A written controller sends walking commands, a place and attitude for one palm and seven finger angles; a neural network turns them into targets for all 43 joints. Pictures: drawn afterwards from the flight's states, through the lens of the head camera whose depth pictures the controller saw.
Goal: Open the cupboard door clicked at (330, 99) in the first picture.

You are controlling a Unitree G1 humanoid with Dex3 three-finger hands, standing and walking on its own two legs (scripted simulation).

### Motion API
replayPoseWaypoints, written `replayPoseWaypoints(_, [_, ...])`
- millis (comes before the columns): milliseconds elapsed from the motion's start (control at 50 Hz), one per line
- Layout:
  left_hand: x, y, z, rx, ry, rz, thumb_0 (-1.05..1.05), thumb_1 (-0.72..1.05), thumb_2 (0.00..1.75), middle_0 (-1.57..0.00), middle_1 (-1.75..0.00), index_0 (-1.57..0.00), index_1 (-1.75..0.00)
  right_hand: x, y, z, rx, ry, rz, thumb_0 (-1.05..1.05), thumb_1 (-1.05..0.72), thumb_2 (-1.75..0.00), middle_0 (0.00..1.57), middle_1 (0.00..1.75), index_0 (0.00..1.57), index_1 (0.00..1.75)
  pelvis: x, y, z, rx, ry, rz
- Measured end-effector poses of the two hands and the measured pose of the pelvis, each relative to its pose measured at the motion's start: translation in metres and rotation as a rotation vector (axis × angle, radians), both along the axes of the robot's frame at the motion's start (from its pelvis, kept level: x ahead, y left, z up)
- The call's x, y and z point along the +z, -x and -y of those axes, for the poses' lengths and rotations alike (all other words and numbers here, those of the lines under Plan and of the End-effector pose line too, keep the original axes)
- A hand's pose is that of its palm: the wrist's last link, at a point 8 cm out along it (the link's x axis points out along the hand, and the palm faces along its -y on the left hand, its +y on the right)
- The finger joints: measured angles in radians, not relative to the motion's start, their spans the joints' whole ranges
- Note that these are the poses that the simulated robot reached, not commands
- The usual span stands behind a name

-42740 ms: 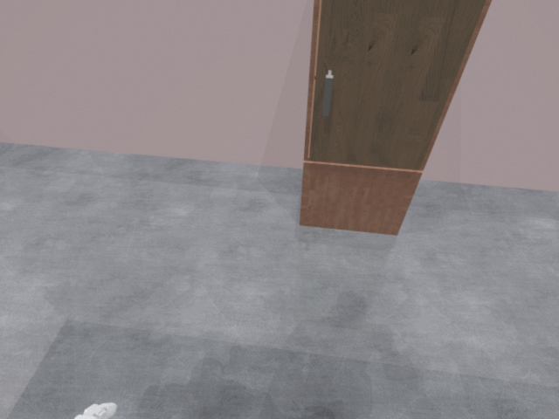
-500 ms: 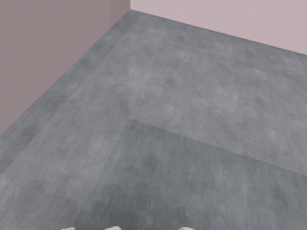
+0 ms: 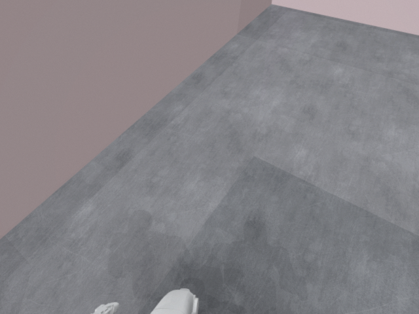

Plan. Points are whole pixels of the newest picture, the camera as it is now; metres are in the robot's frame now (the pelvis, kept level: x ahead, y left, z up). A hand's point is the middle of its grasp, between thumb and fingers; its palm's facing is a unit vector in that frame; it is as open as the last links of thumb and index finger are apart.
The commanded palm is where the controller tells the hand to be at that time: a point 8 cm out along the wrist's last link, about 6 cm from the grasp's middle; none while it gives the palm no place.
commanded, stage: turn to face it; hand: left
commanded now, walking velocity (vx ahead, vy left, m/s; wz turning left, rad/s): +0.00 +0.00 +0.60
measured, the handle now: out of the picture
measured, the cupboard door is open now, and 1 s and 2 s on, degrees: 41 41 41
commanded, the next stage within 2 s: none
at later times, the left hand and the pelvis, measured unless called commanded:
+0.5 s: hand out of the picture -0.04 +0.24 -0.18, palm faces +0.37 -0.89 -0.26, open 7.4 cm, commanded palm none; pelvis -0.01 +0.01 +0.00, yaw +20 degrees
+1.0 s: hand out of the picture -0.02 +0.16 -0.14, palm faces +0.56 -0.79 -0.26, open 7.4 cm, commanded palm none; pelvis +0.02 -0.05 +0.01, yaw +36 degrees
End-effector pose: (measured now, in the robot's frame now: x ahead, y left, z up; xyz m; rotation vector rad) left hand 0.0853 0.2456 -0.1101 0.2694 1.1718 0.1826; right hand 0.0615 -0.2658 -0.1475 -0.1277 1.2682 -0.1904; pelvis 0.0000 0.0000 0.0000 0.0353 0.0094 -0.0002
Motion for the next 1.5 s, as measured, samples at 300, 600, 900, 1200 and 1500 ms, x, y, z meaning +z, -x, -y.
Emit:
replayPoseWaypoints(300, [-0.02,0.097,0.005,0.275,0.064,-0.056,0.0,0.92,0.9,-0.2,-0.3,-0.2,-0.3,0.018,-0.083,-0.028,0.283,0.022,0.048,0.01,-0.91,-0.9,0.2,0.3,0.2,0.3,0.001,0.007,0.008,0.222,0.003,-0.004])
replayPoseWaypoints(600, [-0.019,0.133,-0.04,0.447,0.044,-0.037,0.01,0.91,0.9,-0.2,-0.3,-0.2,-0.3,0.028,-0.094,-0.074,0.468,0.048,0.062,0.01,-0.9,-0.9,0.2,0.3,0.21,0.3,0.003,0.013,-0.007,0.384,0.045,-0.009])
replayPoseWaypoints(900, [0.001,0.115,0.028,0.532,-0.004,0.034,0.0,0.91,0.9,-0.2,-0.3,-0.2,-0.3,-0.004,-0.121,-0.021,0.537,0.014,-0.065,0.01,-0.9,-0.9,0.2,0.3,0.2,0.3,0.0,-0.011,0.042,0.566,0.001,-0.01])
replayPoseWaypoints(1200, [-0.03,0.219,0.07,0.834,0.091,-0.058,0.0,0.91,0.9,-0.2,-0.3,-0.2,-0.3,0.019,-0.206,-0.118,0.851,0.03,0.076,0.01,-0.91,-0.9,0.2,0.3,0.2,0.3,-0.006,-0.01,0.033,0.782,0.016,0.004])
replayPoseWaypoints(1500, [-0.021,0.244,0.034,0.974,0.066,0.013,0.01,0.91,0.9,-0.2,-0.3,-0.2,-0.3,0.036,-0.192,-0.165,1.015,0.054,0.087,0.01,-0.9,-0.9,0.2,0.3,0.21,0.3,0.006,-0.003,0.016,0.934,0.07,0.013])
